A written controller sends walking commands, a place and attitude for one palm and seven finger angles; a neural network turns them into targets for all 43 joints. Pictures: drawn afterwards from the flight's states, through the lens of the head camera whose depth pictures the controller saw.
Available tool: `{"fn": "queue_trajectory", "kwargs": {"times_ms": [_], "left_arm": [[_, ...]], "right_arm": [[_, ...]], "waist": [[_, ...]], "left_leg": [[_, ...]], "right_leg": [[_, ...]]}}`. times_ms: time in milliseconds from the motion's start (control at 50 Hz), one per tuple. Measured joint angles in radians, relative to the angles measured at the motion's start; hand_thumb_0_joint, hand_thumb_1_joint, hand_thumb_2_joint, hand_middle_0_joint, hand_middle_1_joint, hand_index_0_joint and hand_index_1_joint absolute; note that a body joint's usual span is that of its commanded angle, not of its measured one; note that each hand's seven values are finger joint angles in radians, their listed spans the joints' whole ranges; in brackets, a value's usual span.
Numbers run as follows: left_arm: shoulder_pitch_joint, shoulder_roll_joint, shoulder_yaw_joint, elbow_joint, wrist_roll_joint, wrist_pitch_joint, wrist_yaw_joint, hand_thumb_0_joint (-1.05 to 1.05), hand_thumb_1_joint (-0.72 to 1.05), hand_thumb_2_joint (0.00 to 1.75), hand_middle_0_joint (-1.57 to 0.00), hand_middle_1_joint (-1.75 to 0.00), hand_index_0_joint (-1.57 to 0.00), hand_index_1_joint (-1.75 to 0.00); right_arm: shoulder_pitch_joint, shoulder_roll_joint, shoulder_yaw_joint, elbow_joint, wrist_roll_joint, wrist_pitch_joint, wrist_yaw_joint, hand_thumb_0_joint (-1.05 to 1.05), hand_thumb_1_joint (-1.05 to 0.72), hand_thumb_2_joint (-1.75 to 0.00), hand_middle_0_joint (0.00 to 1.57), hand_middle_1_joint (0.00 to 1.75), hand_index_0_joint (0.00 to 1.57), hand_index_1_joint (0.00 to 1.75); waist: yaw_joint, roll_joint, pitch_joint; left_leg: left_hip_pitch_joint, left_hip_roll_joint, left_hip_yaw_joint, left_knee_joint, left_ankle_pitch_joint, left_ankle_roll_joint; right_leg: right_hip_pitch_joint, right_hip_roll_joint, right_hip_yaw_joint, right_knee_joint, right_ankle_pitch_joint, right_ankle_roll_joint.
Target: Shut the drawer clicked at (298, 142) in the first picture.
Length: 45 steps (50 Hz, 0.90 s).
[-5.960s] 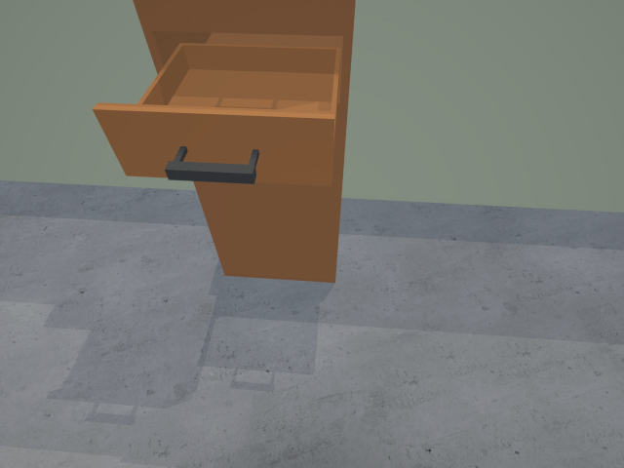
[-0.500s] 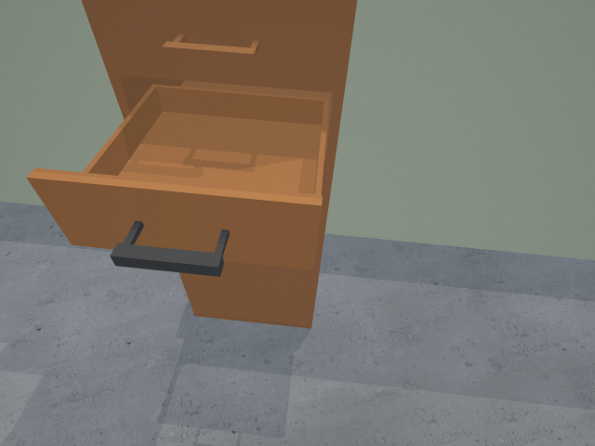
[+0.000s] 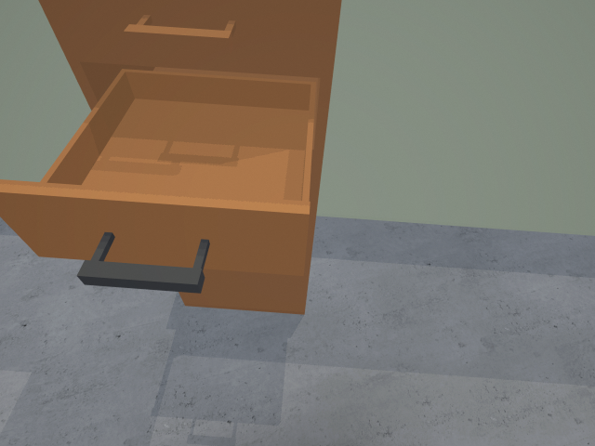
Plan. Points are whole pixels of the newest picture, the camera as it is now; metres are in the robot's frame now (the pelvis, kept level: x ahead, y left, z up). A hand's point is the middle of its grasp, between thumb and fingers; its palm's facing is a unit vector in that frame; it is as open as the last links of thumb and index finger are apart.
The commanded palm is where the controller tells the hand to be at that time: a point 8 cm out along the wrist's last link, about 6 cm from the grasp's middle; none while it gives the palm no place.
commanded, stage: come to a stop and stand still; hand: left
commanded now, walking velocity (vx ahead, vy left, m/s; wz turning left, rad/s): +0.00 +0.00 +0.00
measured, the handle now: (149, 260) +0.31 +0.21 +0.08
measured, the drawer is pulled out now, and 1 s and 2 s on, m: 0.29 0.29 0.29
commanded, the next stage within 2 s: look again from close up in 1.40 s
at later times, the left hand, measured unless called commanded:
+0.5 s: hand out of the picture -0.04 +0.20 -0.15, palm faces +0.00 -0.96 -0.28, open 7.4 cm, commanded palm none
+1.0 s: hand out of the picture +0.01 +0.13 -0.16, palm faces +0.01 -0.97 -0.23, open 7.3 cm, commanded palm none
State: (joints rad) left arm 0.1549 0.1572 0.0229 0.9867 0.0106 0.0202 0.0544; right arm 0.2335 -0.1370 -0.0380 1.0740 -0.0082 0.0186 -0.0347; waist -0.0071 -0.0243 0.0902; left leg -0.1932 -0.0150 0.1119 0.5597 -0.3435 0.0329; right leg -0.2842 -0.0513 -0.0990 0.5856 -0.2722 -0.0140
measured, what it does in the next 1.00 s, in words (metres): stands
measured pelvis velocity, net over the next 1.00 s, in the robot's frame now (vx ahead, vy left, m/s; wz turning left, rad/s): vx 0.00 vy -0.05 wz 0.00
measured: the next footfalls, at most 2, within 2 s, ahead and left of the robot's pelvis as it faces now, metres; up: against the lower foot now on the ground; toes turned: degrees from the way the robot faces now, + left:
none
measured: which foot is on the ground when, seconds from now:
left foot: down 0.00-1.00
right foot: down 0.00-1.00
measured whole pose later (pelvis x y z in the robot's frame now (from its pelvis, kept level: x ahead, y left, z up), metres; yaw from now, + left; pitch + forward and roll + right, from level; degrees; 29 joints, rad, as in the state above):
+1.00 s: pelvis +0.00 -0.05 +0.01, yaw +0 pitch -1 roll +1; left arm 0.26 0.15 -0.02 1.13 0.00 -0.02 0.03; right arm 0.31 -0.14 0.02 1.14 -0.01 -0.02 -0.02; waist 0.00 0.03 0.04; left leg -0.14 0.03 0.10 0.40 -0.25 -0.02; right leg -0.21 0.01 -0.07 0.47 -0.26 -0.06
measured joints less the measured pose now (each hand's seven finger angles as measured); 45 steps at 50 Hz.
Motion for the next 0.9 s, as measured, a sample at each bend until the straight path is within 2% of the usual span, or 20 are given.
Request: {"fn": "queue_trajectory", "kwargs": {"times_ms": [40,80,120,160,180,340,540,720,900], "left_arm": [[0.007,0.006,0.008,0.002,-0.003,0.012,0.001,0.0,0.92,0.9,-0.2,-0.3,-0.2,-0.3],[0.016,0.012,0.002,0.011,-0.004,0.017,0.004,0.0,0.92,0.9,-0.2,-0.3,-0.2,-0.3],[0.039,0.018,-0.009,0.01,-0.002,0.008,0.003,0.0,0.92,0.9,-0.2,-0.3,-0.2,-0.3],[0.06,0.019,-0.015,0.021,-0.002,-0.002,-0.001,0.0,0.92,0.9,-0.2,-0.3,-0.2,-0.3],[0.07,0.019,-0.02,0.027,-0.001,0.0,-0.005,0.0,0.92,0.9,-0.2,-0.3,-0.2,-0.3],[0.141,0.022,-0.032,0.044,0.006,0.014,-0.024,0.01,0.91,0.9,-0.2,-0.3,-0.19,-0.3],[0.175,0.004,-0.044,0.081,0.001,-0.004,-0.032,0.01,0.91,0.9,-0.2,-0.3,-0.19,-0.3],[0.14,-0.033,-0.055,0.119,-0.005,-0.022,-0.031,0.01,0.91,0.9,-0.2,-0.3,-0.2,-0.3],[0.108,-0.013,-0.045,0.141,-0.007,-0.032,-0.023,0.02,0.93,0.9,-0.2,-0.3,-0.2,-0.3]], "right_arm": [[-0.004,-0.004,0.001,-0.012,-0.006,-0.007,0.001,0.01,-0.92,-0.9,0.2,0.3,0.19,0.3],[-0.004,-0.011,0.004,-0.026,-0.004,-0.012,0.003,0.01,-0.91,-0.9,0.2,0.3,0.19,0.3],[0.005,-0.024,0.006,-0.057,-0.005,-0.014,0.007,0.01,-0.91,-0.9,0.2,0.3,0.19,0.3],[-0.001,-0.036,0.01,-0.081,-0.008,-0.017,0.007,0.01,-0.91,-0.9,0.2,0.3,0.19,0.3],[-0.002,-0.04,0.012,-0.094,-0.008,-0.021,0.008,0.01,-0.91,-0.9,0.2,0.3,0.19,0.3],[0.017,-0.072,0.028,-0.123,-0.011,-0.02,0.02,0.0,-0.93,-0.9,0.2,0.3,0.2,0.3],[0.058,-0.077,0.046,-0.055,-0.009,-0.024,0.027,0.0,-0.92,-0.9,0.2,0.3,0.2,0.3],[0.088,-0.047,0.059,0.024,-0.005,-0.034,0.02,0.01,-0.91,-0.9,0.2,0.3,0.19,0.3],[0.084,-0.013,0.063,0.064,-0.006,-0.039,0.013,0.01,-0.91,-0.9,0.2,0.3,0.19,0.3]], "waist": [[0.008,-0.016,-0.007],[0.007,-0.015,-0.02],[0.01,-0.005,-0.042],[0.016,0.014,-0.048],[0.014,0.028,-0.05],[0.019,0.083,-0.079],[0.018,0.085,-0.058],[0.004,0.065,-0.047],[0.001,0.05,-0.048]], "left_leg": [[0.009,-0.007,0.014,-0.02,0.013,0.027],[0.004,-0.008,0.015,-0.025,0.024,0.035],[-0.025,-0.008,0.015,0.009,0.013,0.037],[-0.033,-0.003,0.026,0.032,0.001,0.038],[-0.028,-0.002,0.028,0.03,0.002,0.041],[0.003,-0.023,0.039,-0.052,0.059,0.047],[0.008,-0.021,0.029,-0.133,0.114,0.025],[0.029,0.005,0.012,-0.151,0.113,-0.007],[0.047,0.034,-0.007,-0.156,0.101,-0.039]], "right_leg": [[-0.003,-0.004,0.015,0.006,-0.002,0.007],[-0.009,0.001,0.037,0.049,-0.046,0.002],[0.005,-0.004,0.053,0.019,-0.01,-0.015],[0.007,-0.002,0.067,0.012,-0.015,0.02],[0.011,-0.001,0.068,0.011,-0.015,0.026],[0.02,-0.014,0.081,-0.025,0.015,0.02],[0.012,-0.007,0.073,-0.073,0.049,0.023],[0.035,0.019,0.054,-0.09,0.038,-0.004],[0.062,0.047,0.034,-0.105,0.023,-0.033]]}}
